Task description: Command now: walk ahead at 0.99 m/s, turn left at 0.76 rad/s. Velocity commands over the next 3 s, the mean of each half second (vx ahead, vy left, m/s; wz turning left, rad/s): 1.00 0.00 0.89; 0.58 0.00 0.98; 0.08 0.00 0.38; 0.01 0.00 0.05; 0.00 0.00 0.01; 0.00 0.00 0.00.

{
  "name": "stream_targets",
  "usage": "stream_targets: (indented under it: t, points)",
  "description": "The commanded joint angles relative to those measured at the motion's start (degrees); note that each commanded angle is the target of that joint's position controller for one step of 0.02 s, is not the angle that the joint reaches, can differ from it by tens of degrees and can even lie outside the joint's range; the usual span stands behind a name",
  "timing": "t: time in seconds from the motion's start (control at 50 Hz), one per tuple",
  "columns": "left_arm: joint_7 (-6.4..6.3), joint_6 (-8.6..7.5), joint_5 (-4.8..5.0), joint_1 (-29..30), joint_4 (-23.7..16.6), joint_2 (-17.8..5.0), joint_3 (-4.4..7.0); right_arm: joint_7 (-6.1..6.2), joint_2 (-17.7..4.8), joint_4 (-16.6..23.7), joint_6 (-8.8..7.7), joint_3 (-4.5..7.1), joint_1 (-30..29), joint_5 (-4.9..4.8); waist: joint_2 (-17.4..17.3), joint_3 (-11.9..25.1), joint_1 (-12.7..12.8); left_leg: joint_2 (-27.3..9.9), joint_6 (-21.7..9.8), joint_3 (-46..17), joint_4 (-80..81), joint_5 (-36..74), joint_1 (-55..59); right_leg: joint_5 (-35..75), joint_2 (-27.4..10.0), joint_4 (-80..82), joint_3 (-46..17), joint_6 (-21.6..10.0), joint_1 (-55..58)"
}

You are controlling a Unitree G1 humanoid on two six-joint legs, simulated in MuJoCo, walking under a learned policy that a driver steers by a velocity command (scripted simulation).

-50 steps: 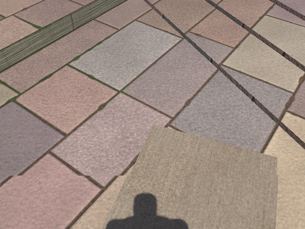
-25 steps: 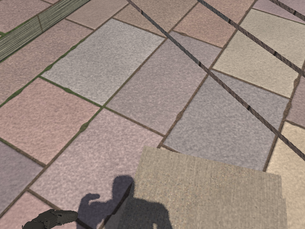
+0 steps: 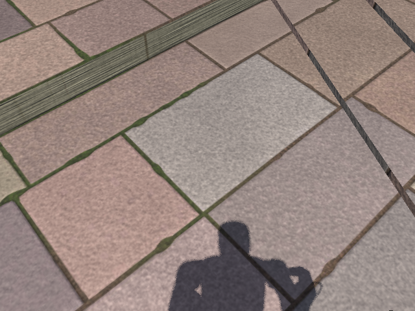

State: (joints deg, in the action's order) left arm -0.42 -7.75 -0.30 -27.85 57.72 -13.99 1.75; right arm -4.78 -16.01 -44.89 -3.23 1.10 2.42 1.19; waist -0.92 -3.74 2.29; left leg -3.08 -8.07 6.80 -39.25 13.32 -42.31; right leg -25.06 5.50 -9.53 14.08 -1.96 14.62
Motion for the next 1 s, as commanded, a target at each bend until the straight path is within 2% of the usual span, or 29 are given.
stream_targets:
  t: [0.02, 0.08, 0.1, 0.12, 0.14, 0.16, 0.18, 0.22, 0.3, 0.36, 0.42, 0.44, 0.48, 0.5, 0.52, 0.54, 0.58, 0.64, 0.72, 0.74, 0.8, 0.84, 0.86, 0.88, 0.9, 0.92, 0.94, 0.96, 1.0]
  points:
    - [-2.35, -0.20, 0.26, 3.63, -4.82, -10.66, 1.48, -0.24, -3.45, -0.51, -0.26, 0.42, 5.10, 0.67, 4.27, 0.14, -6.79, 7.48, -1.10, 5.41, 5.34, 4.09, 22.40, 74.65, -14.51, -7.42, 1.05, 2.56, -12.57]
    - [-3.13, 3.12, -2.26, 12.26, -7.48, -13.98, 2.78, 2.04, -10.91, -8.29, 1.05, 3.94, 34.13, 0.44, 5.54, 10.81, -22.02, 7.33, -7.14, -0.87, 2.85, -11.20, 49.45, 80.91, -16.65, -51.48, -1.29, 2.08, -21.30]
    - [-1.95, 3.31, -1.99, 16.68, -7.55, -12.52, 3.42, 3.48, -11.89, -9.18, 1.88, 5.74, 36.14, -1.88, -6.15, 9.05, -23.54, 3.89, -9.95, -6.88, 11.04, -13.53, 54.75, 27.46, -3.87, -81.44, -1.30, 1.94, -31.75]
    - [-1.21, 1.61, -3.17, 12.93, -13.00, -3.82, 0.52, 3.52, -16.01, -8.79, 2.03, 5.81, 30.49, -0.60, -14.06, 6.95, -10.55, -1.18, -12.69, -19.74, -2.56, 9.20, 62.26, -6.87, -1.70, -95.01, -8.44, 2.75, -55.22]
    - [-0.73, 0.65, -0.79, 10.73, -17.98, -3.73, -0.48, 3.61, -18.05, -6.87, 2.00, 6.45, 29.22, 0.18, -11.15, 20.91, -9.36, -11.33, -24.77, -44.97, 10.46, -16.32, 74.31, -8.08, -2.41, -95.83, -18.96, 3.53, -66.44]
    - [-0.39, -0.76, -1.45, 13.76, -17.77, -6.11, -0.98, 4.48, -13.08, -5.82, 2.04, 5.98, 26.33, 0.62, -0.55, 12.09, -8.49, -13.20, -21.69, -54.26, 24.95, -35.22, 64.83, -2.43, -5.50, -84.62, -20.77, 1.85, -69.91]
    - [-0.07, -0.58, -1.96, 17.24, -17.28, -8.01, -0.38, 4.74, -9.61, -6.12, 1.86, 5.19, 22.69, 0.39, 7.55, 3.47, -5.28, -10.80, -17.49, -49.00, 27.66, -37.52, 51.63, 1.67, -8.36, -75.85, -20.47, 1.98, -65.53]
    - [0.03, 1.59, -4.41, 17.50, -16.89, -7.69, -0.70, 5.12, -9.09, -5.03, 0.12, 4.40, 19.95, -0.03, 9.12, -1.62, -0.69, -6.90, -15.63, -43.46, 26.71, -24.76, 35.07, 2.31, -10.41, -67.29, -20.73, 4.24, -56.55]
    - [1.15, 3.59, -3.39, 27.09, -21.63, -4.70, -2.15, 4.91, -10.44, -4.23, -2.10, 4.67, 18.21, -0.85, 4.57, -4.14, -1.15, 2.82, -11.74, -29.52, 29.48, -12.56, 16.06, 15.07, -11.85, -42.37, -15.28, 7.45, -42.00]
    - [1.10, 3.38, -1.27, 31.89, -24.00, -3.72, -2.52, 3.65, -10.73, -4.44, -2.23, 5.40, 20.87, -1.79, 1.23, -1.06, -5.69, 4.93, -6.68, -27.31, 27.57, -3.39, 20.43, 31.44, -8.48, -29.00, -13.37, 5.37, -35.42]
    - [0.52, 3.16, -1.17, 31.56, -25.19, -6.18, -1.73, 3.87, -11.83, -4.53, -1.74, 6.00, 22.41, -1.50, -1.25, 1.87, -6.28, 3.76, -3.82, -29.52, 20.59, 7.13, 30.95, 28.82, -5.42, -20.67, -14.45, 3.73, -31.98]
    - [0.07, 2.94, -1.19, 27.48, -24.19, -8.48, -0.76, 4.07, -13.07, -4.38, -1.72, 6.31, 22.07, -1.27, -1.52, 5.20, -4.31, 3.77, -2.49, -29.85, 14.51, 14.40, 33.90, 25.04, -3.74, -19.92, -14.75, 3.10, -27.14]
    - [-1.38, 2.34, -1.22, 6.51, -19.35, -14.05, 1.91, 3.81, -14.59, -2.72, -2.24, 6.50, 16.05, -0.66, -1.43, 15.61, 8.37, 6.12, -0.24, -27.67, -10.41, 13.51, 27.45, 15.66, -6.68, -21.93, -16.70, 1.76, -5.18]
    - [-2.35, 2.19, -3.04, -5.33, -17.26, -17.89, 3.28, 4.02, -5.44, -0.21, -2.83, 4.17, 14.42, -0.48, 8.43, 22.90, 11.01, 9.64, -0.35, -22.97, -31.20, -21.89, 16.96, -4.74, -21.19, -20.95, -31.42, 0.44, 7.50]
    - [-1.62, 2.56, -4.02, 2.17, -18.16, -21.16, 4.10, 4.07, -1.74, 3.91, -2.50, 2.43, 22.36, -3.46, 27.32, 28.41, 1.30, 12.39, 0.95, -16.55, -42.10, -42.25, 3.19, -19.06, -34.42, -5.63, -66.46, -5.47, 11.08]
    - [-1.06, 3.10, -3.44, 9.89, -19.80, -14.53, 3.67, 4.83, -6.43, 1.87, -1.02, 2.47, 18.53, -1.48, 14.83, 17.94, 1.28, 6.12, 0.40, -14.87, -44.09, -35.37, -2.29, -29.32, -30.81, -3.54, -63.25, -5.79, 2.13]
    - [-0.62, 3.46, -3.28, 12.40, -18.38, -8.13, 2.27, 3.49, -7.39, 2.35, 0.19, 2.97, 12.63, 0.00, 2.63, 7.26, 1.00, 1.78, 1.41, -12.15, -39.10, -29.59, -1.07, -8.20, -25.65, -4.47, -42.53, -4.59, -10.70]
    - [-0.09, 1.97, -2.12, 7.50, -12.67, -4.64, 1.10, 1.81, -3.09, 6.50, 2.36, 1.91, 7.11, 0.81, 4.73, 1.05, -1.06, -1.86, 2.61, -10.88, -37.35, -30.70, -2.49, 22.27, -22.86, -4.02, -25.57, -3.21, -17.25]
    - [0.60, 0.54, -0.40, 12.98, -12.29, -6.38, 1.38, 1.18, -2.41, 11.91, 2.83, 0.85, 2.34, 0.54, 7.51, 0.11, -5.10, -0.75, 3.82, -6.43, -19.90, -22.20, 2.44, 50.56, -19.23, -3.13, -8.22, -1.40, -23.08]
    - [-1.01, 1.05, 1.63, 23.31, -16.76, -11.00, 3.09, 1.78, -4.08, 10.96, 1.72, 1.75, 5.61, -5.76, 9.80, -1.18, -6.59, -1.49, 5.31, -6.44, -13.02, -17.29, 5.22, 46.60, -15.80, -2.68, -5.15, -0.93, -25.15]
    - [-3.15, 1.30, 1.83, 19.18, -17.17, -15.37, 4.36, 0.98, -6.22, 10.78, 0.97, 2.96, 5.88, -3.02, 5.73, 4.88, -6.28, 4.58, 5.57, -0.29, -0.45, -8.05, 21.83, 59.61, -15.15, -9.82, -1.82, 0.53, -24.08]
    - [-3.17, 2.20, 3.06, 18.57, -18.17, -17.34, 5.29, 0.85, -9.97, 9.60, 1.84, 4.97, 13.16, -2.74, 7.26, 9.00, -9.94, 7.34, 2.38, -0.18, 1.23, -11.05, 31.66, 68.39, -16.48, -22.33, -2.56, 0.92, -22.66]
    - [-2.85, 2.58, 3.38, 19.18, -19.05, -16.38, 5.15, 1.35, -13.26, 7.85, 2.32, 6.81, 20.89, -2.65, 6.03, 12.30, -13.48, 8.01, -0.30, -2.07, 3.21, -9.45, 41.70, 63.75, -16.27, -34.46, -3.43, 1.58, -26.43]
    - [-0.57, 3.67, 0.71, 13.33, -16.24, -10.53, 3.37, 3.06, -10.04, 4.81, 2.77, 5.25, 24.16, 3.64, -5.11, 11.61, -12.41, 8.60, -2.74, -4.33, 7.30, -9.14, 47.30, 29.16, -14.31, -53.57, -1.58, 2.41, -32.80]
    - [0.68, 4.56, -0.45, 7.89, -16.77, -5.93, 2.53, 4.44, -13.87, 7.40, 3.55, 6.22, 19.68, 1.63, -14.01, 9.35, -7.79, -2.19, -6.99, -17.86, 0.90, 34.52, 50.88, -12.96, -5.72, -77.27, -0.40, 4.36, -45.38]
    - [-0.11, 5.41, -0.88, 1.52, -21.16, -8.12, 2.45, 3.74, -19.92, 11.13, 3.32, 7.53, 19.27, 0.64, -13.17, 27.71, -5.84, -16.04, -20.77, -42.52, 6.72, 46.31, 64.05, -14.29, -2.52, -89.63, -12.96, 6.68, -54.43]
    - [-0.61, 5.75, -2.27, 3.99, -20.65, -10.49, 1.95, 4.24, -18.18, 13.68, 3.91, 7.80, 14.83, -0.25, -3.53, 28.55, -5.93, -15.78, -19.90, -47.95, 14.03, 24.31, 58.73, -7.14, -5.63, -85.59, -18.48, 5.91, -54.30]
    - [-0.59, 6.33, -2.24, 9.05, -21.22, -11.53, 2.03, 4.69, -14.66, 13.35, 4.18, 6.97, 12.05, -0.53, 1.42, 19.12, -5.14, -12.43, -17.52, -43.35, 17.41, 10.05, 48.01, -3.80, -7.41, -78.85, -19.07, 5.82, -53.59]
    - [-1.09, 7.76, -2.85, 12.15, -21.92, -10.95, 1.70, 5.08, -10.66, 10.93, 3.80, 5.46, 10.87, -0.89, 2.51, 9.64, -1.80, -6.99, -12.39, -35.40, 19.05, 8.50, 35.46, -2.51, -9.80, -67.15, -18.47, 5.67, -49.73]
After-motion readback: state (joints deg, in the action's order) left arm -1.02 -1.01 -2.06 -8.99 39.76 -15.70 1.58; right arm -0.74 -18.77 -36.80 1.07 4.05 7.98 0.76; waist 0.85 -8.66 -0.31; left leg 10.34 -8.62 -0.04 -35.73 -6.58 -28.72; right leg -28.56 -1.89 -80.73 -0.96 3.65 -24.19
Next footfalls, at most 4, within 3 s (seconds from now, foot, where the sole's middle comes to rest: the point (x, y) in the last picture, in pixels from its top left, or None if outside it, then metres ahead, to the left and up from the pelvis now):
0.10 left None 0.30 0.03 -0.78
0.48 right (232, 225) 0.75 -0.04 -0.78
0.88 left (134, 185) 0.90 0.34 -0.79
1.34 right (167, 154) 1.06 0.22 -0.79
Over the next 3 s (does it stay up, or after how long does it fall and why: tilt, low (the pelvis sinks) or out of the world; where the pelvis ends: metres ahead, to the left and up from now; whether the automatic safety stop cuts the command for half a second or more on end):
stays up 0.94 0.23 -0.01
